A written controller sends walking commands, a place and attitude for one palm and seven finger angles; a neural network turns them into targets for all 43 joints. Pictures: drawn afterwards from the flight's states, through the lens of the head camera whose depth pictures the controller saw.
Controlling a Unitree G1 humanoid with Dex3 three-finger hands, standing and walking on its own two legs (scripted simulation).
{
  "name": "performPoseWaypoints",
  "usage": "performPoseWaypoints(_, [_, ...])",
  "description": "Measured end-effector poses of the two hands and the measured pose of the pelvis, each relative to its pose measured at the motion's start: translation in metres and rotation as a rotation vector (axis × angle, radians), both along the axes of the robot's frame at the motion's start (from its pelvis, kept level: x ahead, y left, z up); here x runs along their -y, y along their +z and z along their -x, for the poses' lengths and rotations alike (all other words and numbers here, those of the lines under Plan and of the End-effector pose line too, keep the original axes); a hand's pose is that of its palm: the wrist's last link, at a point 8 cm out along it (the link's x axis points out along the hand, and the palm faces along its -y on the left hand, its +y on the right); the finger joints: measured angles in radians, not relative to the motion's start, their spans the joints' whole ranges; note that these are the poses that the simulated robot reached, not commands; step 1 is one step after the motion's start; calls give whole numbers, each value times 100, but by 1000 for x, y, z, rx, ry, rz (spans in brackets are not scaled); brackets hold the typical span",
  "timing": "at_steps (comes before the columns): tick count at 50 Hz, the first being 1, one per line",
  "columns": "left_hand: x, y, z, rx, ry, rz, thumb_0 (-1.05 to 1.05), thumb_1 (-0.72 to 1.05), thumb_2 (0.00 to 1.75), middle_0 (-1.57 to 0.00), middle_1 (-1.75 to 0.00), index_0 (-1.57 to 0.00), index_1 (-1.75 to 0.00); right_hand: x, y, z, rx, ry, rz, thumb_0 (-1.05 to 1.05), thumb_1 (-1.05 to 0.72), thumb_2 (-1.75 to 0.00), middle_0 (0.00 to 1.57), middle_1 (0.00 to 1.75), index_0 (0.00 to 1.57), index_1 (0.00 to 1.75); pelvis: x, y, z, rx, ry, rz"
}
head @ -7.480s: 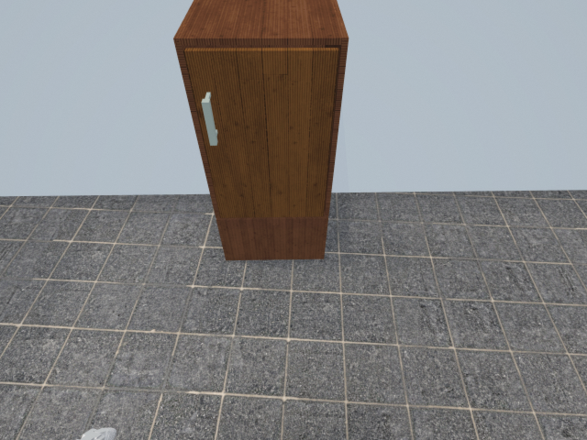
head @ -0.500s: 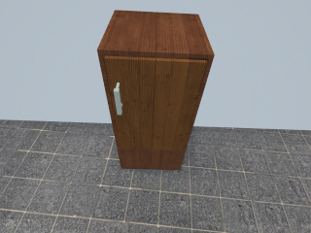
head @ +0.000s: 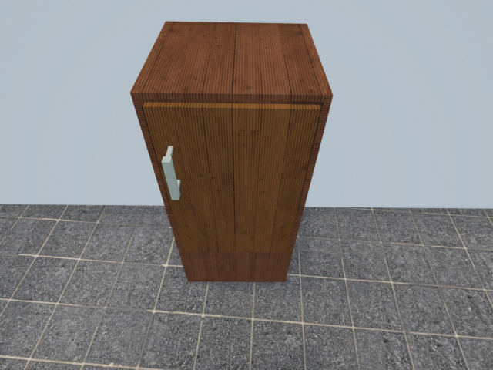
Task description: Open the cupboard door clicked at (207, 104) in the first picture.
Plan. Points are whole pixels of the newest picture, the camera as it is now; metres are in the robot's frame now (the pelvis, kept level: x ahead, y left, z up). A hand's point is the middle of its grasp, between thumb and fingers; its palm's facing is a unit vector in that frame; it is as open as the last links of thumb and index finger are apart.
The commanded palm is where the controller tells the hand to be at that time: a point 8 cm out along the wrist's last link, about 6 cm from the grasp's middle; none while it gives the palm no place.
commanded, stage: come to a stop and stand still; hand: left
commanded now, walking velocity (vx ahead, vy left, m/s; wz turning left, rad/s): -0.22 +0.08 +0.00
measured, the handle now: (172, 173) +0.55 +0.21 -0.04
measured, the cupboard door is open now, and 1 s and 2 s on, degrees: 0 0 0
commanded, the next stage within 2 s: look again from close up in 0.92 s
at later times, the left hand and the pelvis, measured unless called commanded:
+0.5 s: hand out of the picture +0.05 +0.21 -0.17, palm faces -0.02 -0.96 -0.26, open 7.4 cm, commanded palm none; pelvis -0.01 +0.01 +0.00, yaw -1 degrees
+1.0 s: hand out of the picture -0.04 +0.20 -0.16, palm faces -0.03 -0.98 -0.21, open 7.4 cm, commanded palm none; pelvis -0.04 +0.02 +0.01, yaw -1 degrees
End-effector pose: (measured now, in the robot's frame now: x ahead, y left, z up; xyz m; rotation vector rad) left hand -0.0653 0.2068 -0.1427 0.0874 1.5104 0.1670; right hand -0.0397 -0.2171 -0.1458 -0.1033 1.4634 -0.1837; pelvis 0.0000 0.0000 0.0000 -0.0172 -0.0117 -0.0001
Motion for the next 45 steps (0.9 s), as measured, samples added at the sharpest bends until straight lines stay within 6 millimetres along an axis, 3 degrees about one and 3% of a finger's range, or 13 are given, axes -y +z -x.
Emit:
performPoseWaypoints(7, [12,-3,-27,-7,16,33,0,91,89,-20,-30,-20,-29,-3,9,-52,43,28,37,0,-91,-90,20,30,19,30,-4,5,-17,-7,12,5])
performPoseWaypoints(12, [-2,6,-62,54,-15,-3,2,92,89,-20,-30,-20,-30,2,18,-71,92,25,53,1,-93,-90,20,30,20,30,-8,13,-19,3,-1,-6])
performPoseWaypoints(19, [-35,5,-93,138,-69,-89,2,93,89,-20,-30,-20,-30,7,6,-75,124,9,48,0,-92,-90,20,30,20,30,-6,3,-11,-23,-17,-10])
performPoseWaypoints(28, [-56,7,-111,267,-129,-104,1,92,89,-20,-30,-20,-29,-3,12,-69,225,55,47,0,-91,-90,20,30,19,30,-20,-1,13,6,-17,-9])
performPoseWaypoints(35, [-55,16,-101,304,-149,-88,0,91,89,-20,-30,-20,-29,-11,9,-47,236,59,28,0,-92,-90,20,30,20,30,-27,2,32,36,-28,-11])
performPoseWaypoints(45, [-46,13,-48,188,-135,-58,0,91,89,-20,-30,-20,-30,-11,8,0,136,55,7,0,-91,-90,20,30,20,30,-24,7,45,15,-27,-21])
